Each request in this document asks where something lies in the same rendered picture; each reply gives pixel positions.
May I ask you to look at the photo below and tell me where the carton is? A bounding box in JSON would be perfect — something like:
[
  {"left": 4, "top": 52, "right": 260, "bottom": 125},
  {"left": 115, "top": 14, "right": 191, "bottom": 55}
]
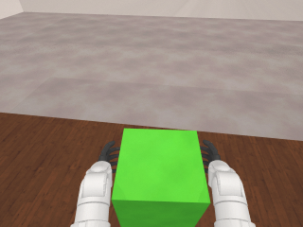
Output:
[{"left": 111, "top": 128, "right": 211, "bottom": 227}]

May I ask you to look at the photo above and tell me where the robot right forearm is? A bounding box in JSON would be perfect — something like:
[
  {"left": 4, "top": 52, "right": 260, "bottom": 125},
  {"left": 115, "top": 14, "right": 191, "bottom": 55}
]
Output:
[{"left": 208, "top": 160, "right": 256, "bottom": 227}]

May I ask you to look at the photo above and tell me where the right robot hand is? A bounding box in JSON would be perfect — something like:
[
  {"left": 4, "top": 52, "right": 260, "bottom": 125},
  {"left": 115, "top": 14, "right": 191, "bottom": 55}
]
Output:
[{"left": 200, "top": 139, "right": 221, "bottom": 174}]

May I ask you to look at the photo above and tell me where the robot left forearm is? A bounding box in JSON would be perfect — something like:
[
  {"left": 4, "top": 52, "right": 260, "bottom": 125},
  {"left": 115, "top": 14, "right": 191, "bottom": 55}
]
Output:
[{"left": 70, "top": 161, "right": 113, "bottom": 227}]

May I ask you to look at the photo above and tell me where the left robot hand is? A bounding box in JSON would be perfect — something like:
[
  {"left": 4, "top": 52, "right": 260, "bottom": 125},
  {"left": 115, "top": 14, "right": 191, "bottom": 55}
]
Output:
[{"left": 98, "top": 140, "right": 120, "bottom": 173}]

